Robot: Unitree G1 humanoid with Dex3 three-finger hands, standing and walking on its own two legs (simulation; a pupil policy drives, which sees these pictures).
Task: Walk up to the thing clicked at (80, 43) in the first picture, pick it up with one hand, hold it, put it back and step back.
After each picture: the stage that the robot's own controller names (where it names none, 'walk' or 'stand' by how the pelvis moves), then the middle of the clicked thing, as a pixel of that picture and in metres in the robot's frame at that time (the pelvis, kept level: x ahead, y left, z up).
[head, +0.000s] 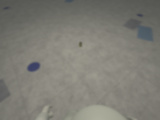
stand; (80, 44) +1.54 +0.24 -0.72
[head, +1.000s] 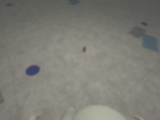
walk; (84, 49) +1.42 +0.09 -0.70
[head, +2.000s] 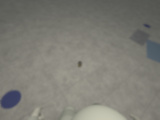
walk; (79, 64) +0.89 +0.08 -0.71
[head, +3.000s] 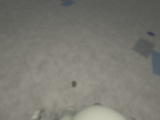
walk; (73, 84) +0.53 +0.15 -0.71
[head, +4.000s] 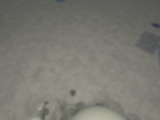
stand; (72, 93) +0.35 +0.18 -0.70
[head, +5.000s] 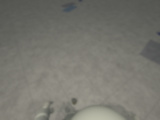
stand; (74, 101) +0.30 +0.18 -0.72
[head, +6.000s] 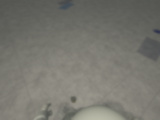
stand; (73, 99) +0.30 +0.19 -0.72
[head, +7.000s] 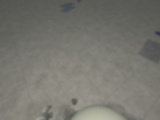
stand; (74, 101) +0.29 +0.18 -0.73
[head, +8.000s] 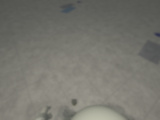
stand; (74, 102) +0.29 +0.17 -0.73
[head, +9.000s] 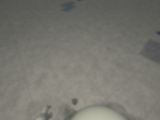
go down; (74, 101) +0.29 +0.17 -0.73
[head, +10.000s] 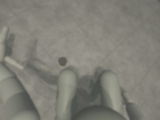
go down; (62, 62) +0.40 +0.19 -0.31
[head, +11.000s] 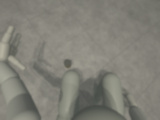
approach; (67, 64) +0.40 +0.18 -0.32
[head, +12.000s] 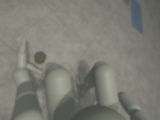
close in; (40, 58) +0.40 +0.22 -0.23
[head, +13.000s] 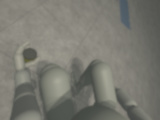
close; (30, 56) +0.40 +0.24 -0.23
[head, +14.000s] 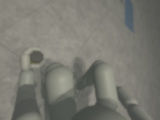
lift; (36, 58) +0.37 +0.22 -0.23
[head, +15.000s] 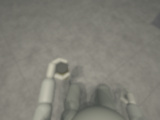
lift; (63, 71) +0.31 +0.18 -0.01
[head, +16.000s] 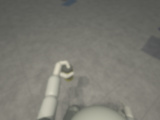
hold; (68, 72) +0.32 +0.16 +0.02
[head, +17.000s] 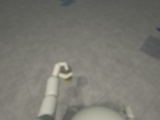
hold; (67, 73) +0.32 +0.17 +0.01
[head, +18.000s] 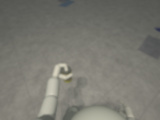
crouch; (67, 74) +0.32 +0.17 +0.00
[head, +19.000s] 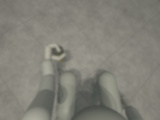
lower; (59, 54) +0.44 +0.19 -0.10
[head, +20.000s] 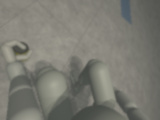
lower; (22, 52) +0.43 +0.26 -0.23
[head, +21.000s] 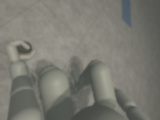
lower; (25, 51) +0.42 +0.26 -0.23
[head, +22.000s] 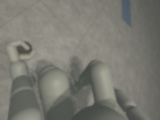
lower; (25, 51) +0.42 +0.26 -0.23
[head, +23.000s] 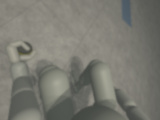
lower; (25, 51) +0.42 +0.25 -0.23
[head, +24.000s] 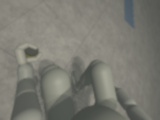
loosen; (31, 53) +0.41 +0.23 -0.23
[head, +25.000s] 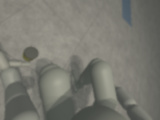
withdraw; (30, 54) +0.40 +0.22 -0.23
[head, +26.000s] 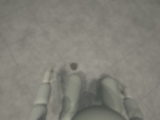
walk; (73, 66) +0.40 +0.16 -0.40
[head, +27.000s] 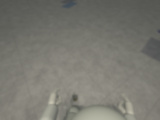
stand; (74, 98) +0.33 +0.15 -0.66
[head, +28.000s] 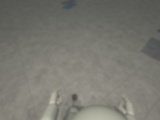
stand; (74, 97) +0.34 +0.16 -0.67
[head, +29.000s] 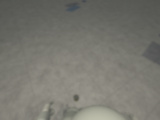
stand; (76, 98) +0.35 +0.15 -0.70
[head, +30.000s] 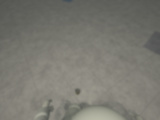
walk; (77, 91) +0.36 +0.15 -0.71
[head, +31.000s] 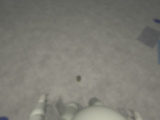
walk; (78, 78) +0.52 +0.10 -0.71
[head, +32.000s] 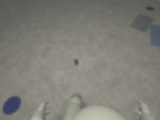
walk; (76, 62) +0.83 +0.26 -0.68
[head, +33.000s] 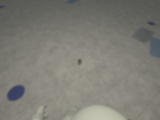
stand; (79, 61) +0.97 +0.19 -0.71
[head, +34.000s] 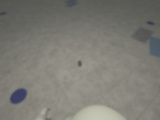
stand; (79, 63) +0.98 +0.19 -0.73
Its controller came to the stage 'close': yes
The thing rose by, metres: 0.71
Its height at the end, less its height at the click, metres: +0.00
